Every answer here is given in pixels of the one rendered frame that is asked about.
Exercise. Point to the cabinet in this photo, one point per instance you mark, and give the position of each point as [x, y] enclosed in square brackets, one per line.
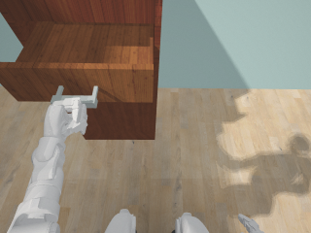
[109, 120]

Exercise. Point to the robot thigh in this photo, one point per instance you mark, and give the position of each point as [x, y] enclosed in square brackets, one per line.
[122, 223]
[189, 224]

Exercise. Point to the right robot thigh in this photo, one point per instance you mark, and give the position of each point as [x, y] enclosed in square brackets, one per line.
[189, 224]

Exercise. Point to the robot left hand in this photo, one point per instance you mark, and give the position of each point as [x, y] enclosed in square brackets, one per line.
[56, 118]

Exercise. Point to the robot left upper arm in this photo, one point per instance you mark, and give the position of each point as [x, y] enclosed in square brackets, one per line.
[41, 227]

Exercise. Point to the robot left forearm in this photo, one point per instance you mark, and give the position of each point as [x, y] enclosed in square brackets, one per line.
[41, 200]

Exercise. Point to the handle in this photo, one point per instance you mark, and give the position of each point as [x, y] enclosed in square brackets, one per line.
[90, 100]

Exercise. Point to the left robot thigh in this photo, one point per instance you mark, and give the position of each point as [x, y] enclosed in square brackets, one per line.
[122, 223]

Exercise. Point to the drawer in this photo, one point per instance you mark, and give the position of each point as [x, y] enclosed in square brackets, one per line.
[116, 57]

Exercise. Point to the robot right hand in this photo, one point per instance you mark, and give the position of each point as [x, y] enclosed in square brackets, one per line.
[250, 224]

